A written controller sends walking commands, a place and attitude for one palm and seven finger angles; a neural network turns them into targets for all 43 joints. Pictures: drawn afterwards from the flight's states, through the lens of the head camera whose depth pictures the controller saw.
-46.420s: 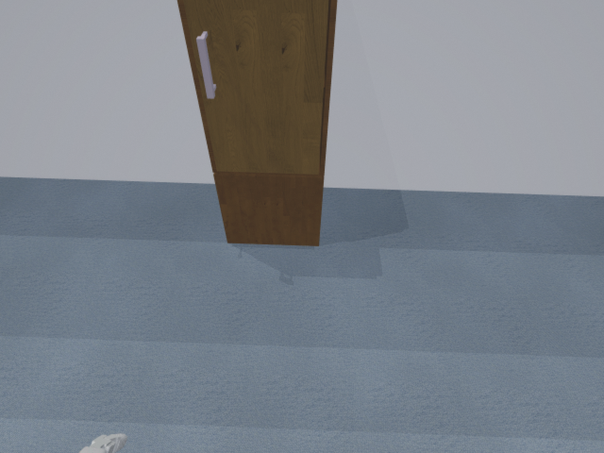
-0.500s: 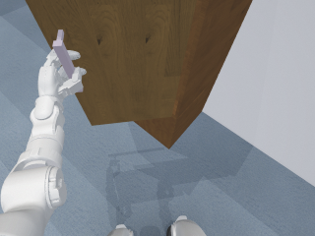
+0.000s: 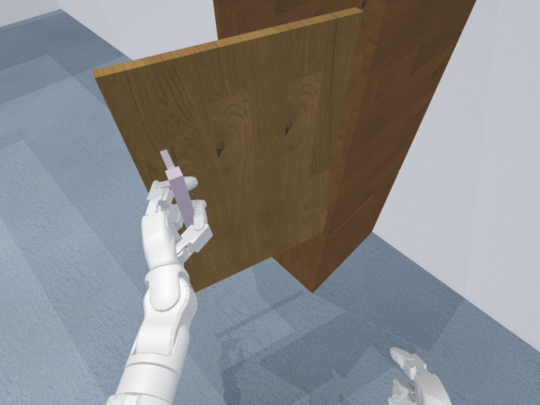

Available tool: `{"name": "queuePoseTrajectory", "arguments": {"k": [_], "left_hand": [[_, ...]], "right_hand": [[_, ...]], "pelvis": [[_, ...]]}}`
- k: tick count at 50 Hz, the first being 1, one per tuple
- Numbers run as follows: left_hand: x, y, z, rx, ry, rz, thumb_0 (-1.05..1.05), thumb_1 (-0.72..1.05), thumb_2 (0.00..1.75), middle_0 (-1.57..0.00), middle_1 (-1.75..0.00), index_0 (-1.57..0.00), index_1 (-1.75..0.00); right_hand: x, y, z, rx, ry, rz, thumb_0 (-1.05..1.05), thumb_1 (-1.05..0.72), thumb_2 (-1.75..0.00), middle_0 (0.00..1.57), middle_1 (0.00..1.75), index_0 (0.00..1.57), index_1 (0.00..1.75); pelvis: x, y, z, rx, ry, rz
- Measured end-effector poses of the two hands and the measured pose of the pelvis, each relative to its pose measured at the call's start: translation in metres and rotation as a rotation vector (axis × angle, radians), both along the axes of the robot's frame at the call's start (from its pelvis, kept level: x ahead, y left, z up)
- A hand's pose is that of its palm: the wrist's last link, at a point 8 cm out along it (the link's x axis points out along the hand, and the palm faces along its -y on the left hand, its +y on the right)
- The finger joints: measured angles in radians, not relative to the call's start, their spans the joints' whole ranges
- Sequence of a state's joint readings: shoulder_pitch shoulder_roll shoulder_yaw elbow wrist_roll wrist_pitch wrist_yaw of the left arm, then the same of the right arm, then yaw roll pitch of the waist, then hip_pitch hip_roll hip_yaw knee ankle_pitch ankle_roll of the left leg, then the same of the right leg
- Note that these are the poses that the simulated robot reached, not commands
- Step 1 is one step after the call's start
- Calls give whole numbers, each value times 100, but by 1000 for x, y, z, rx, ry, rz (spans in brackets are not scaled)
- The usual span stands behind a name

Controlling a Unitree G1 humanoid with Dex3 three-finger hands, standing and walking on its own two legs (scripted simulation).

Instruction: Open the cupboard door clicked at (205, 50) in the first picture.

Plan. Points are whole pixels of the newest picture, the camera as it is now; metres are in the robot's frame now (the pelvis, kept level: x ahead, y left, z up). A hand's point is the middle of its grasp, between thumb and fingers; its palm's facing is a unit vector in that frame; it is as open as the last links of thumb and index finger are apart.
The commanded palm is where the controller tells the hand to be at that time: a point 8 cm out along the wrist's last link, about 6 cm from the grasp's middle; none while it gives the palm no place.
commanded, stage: pull the door open along its arc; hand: left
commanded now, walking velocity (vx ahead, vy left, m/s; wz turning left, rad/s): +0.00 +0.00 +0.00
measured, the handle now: (181, 199) +0.41 +0.16 +0.07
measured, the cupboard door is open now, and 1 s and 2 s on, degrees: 73 90 94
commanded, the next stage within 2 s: open thumb and fingers to let go in 0.48 s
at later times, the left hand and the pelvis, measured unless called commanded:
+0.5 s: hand (248, 267) +0.29 +0.04 +0.08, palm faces +0.32 -0.95 -0.03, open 6.3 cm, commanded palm +0.23 +0.07 +0.07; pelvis +0.01 -0.03 +0.00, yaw +3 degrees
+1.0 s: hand (240, 264) +0.29 +0.05 +0.07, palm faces +0.39 -0.92 -0.03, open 10.6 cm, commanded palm +0.25 +0.08 +0.07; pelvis -0.02 -0.02 +0.00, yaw +4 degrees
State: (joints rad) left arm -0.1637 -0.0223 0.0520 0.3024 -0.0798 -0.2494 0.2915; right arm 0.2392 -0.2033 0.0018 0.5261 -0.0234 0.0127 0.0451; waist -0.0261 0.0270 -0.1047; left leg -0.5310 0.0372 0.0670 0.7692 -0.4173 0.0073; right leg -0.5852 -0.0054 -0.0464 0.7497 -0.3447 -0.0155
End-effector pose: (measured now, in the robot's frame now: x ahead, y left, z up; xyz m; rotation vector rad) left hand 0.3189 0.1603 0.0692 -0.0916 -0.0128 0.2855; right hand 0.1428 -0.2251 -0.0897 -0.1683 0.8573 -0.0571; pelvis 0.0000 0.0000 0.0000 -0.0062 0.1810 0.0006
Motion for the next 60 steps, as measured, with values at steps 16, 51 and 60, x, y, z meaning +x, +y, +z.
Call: {"name": "queuePoseTrajectory", "arguments": {"k": [16,51,60], "left_hand": [[-50,-55,8,92,70,123,3,70,77,-31,-126,-30,-131],[-64,-65,5,107,58,113,0,-6,48,-33,-124,-34,-125],[-53,-71,5,116,64,99,-1,-41,34,-29,-109,-28,-109]], "right_hand": [[30,0,0,10,-6,63,1,-91,-89,20,30,20,30],[19,2,-8,-2,-32,105,1,-91,-89,20,30,20,30],[-1,6,-13,-4,5,83,1,-91,-89,20,30,20,30]], "pelvis": [[9,-21,1,5,-59,45],[-17,-24,-4,9,-81,73],[-24,-15,-6,7,-77,60]]}}
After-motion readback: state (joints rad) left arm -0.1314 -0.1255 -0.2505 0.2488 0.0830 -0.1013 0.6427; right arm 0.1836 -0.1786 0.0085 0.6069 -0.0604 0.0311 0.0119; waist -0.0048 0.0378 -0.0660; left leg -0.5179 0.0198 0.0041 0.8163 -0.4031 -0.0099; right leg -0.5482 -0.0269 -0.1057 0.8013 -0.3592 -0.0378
